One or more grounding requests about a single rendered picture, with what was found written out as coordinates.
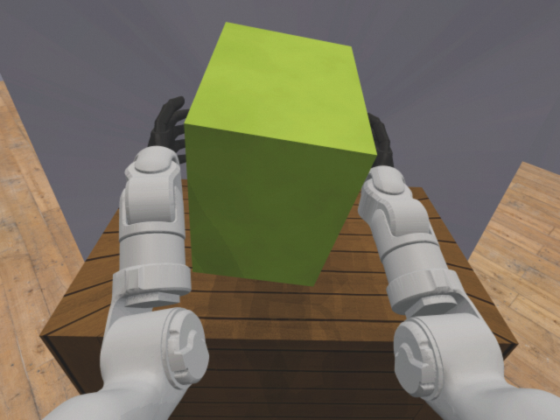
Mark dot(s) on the robot right hand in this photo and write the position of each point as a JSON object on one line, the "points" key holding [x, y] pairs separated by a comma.
{"points": [[381, 142]]}

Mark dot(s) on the robot left forearm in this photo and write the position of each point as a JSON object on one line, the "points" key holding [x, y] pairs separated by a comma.
{"points": [[152, 268]]}

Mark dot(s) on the carton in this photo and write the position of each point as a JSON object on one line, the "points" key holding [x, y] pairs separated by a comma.
{"points": [[278, 146]]}

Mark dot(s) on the left robot upper arm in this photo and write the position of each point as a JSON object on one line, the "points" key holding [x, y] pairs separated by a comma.
{"points": [[148, 361]]}

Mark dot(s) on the pedestal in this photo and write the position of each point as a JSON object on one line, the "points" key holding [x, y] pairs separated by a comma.
{"points": [[277, 351]]}

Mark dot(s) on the robot right forearm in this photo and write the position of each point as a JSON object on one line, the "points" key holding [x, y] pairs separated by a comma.
{"points": [[419, 281]]}

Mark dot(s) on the robot left hand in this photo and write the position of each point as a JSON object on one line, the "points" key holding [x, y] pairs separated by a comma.
{"points": [[165, 132]]}

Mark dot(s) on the right robot upper arm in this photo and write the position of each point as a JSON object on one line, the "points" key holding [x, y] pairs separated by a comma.
{"points": [[453, 362]]}

